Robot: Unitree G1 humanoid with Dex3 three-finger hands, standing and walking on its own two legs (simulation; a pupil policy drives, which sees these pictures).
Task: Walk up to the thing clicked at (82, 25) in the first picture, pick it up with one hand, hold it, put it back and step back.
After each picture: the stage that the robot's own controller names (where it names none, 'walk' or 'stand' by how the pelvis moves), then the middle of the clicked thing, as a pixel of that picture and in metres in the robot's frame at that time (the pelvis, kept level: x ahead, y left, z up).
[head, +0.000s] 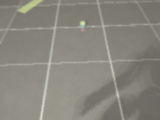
stand; (82, 26) +1.78 -0.04 -0.72
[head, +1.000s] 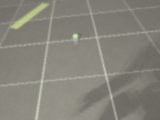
walk; (75, 39) +1.64 +0.16 -0.71
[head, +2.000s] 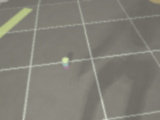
walk; (65, 63) +1.09 +0.21 -0.71
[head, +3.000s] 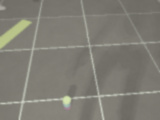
walk; (67, 103) +0.64 +0.16 -0.70
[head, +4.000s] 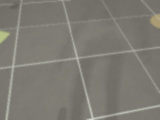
walk; out of the picture +0.40 +0.17 -0.70
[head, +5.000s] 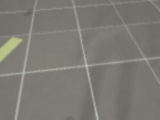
stand; out of the picture +0.36 +0.18 -0.72
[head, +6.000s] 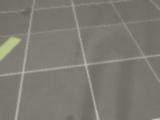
stand; out of the picture +0.36 +0.17 -0.73
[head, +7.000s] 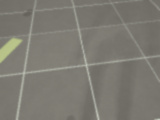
stand; out of the picture +0.37 +0.18 -0.73
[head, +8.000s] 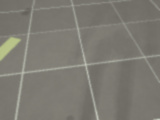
stand; out of the picture +0.35 +0.18 -0.73
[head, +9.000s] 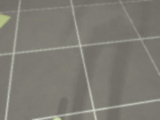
go down; out of the picture +0.38 +0.17 -0.70
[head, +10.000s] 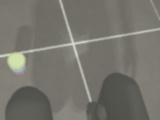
go down; (18, 64) +0.46 +0.20 -0.28
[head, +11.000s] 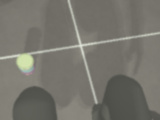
close in; (26, 64) +0.46 +0.19 -0.29
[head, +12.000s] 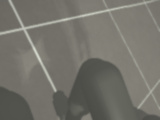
close in; out of the picture +0.45 +0.24 -0.23
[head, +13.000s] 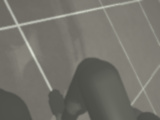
close; out of the picture +0.44 +0.25 -0.23
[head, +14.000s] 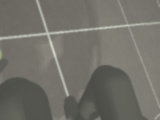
lift; out of the picture +0.41 +0.22 -0.19
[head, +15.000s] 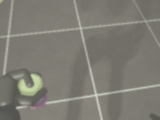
lift; (34, 92) +0.33 +0.17 -0.01
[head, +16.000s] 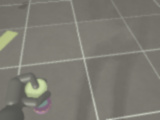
hold; (39, 96) +0.33 +0.17 +0.01
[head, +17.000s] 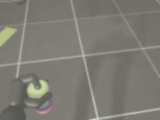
hold; (41, 97) +0.33 +0.16 -0.01
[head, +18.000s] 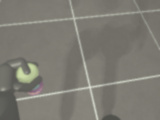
crouch; (31, 80) +0.39 +0.18 -0.06
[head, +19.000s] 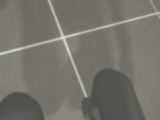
lower; out of the picture +0.51 +0.25 -0.11
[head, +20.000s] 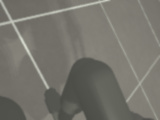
lower; out of the picture +0.46 +0.27 -0.24
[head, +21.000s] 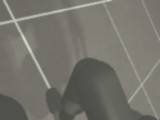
lower; out of the picture +0.46 +0.27 -0.24
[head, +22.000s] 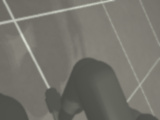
lower; out of the picture +0.46 +0.26 -0.24
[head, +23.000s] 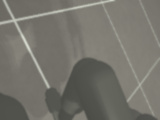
lower; out of the picture +0.46 +0.26 -0.24
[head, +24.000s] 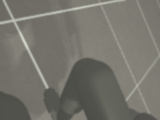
open; out of the picture +0.45 +0.24 -0.25
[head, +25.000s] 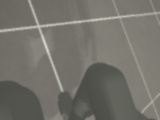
stand; out of the picture +0.45 +0.23 -0.25
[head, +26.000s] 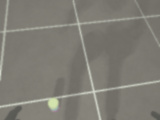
stand; (54, 105) +0.42 +0.16 -0.57
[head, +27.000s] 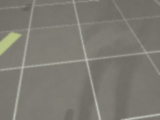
stand; out of the picture +0.40 +0.16 -0.67
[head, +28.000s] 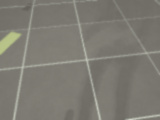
stand; out of the picture +0.40 +0.16 -0.67
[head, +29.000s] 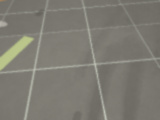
stand; out of the picture +0.42 +0.15 -0.72
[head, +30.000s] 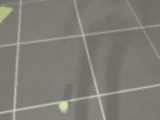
walk; (64, 107) +0.45 +0.13 -0.70
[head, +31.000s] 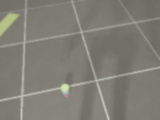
walk; (65, 90) +0.68 +0.19 -0.70
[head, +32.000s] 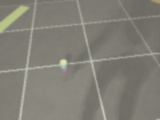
stand; (64, 65) +1.02 +0.20 -0.69
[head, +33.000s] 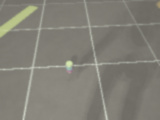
stand; (69, 67) +1.03 +0.13 -0.72
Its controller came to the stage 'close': yes
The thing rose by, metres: 0.72
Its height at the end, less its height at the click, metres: +0.00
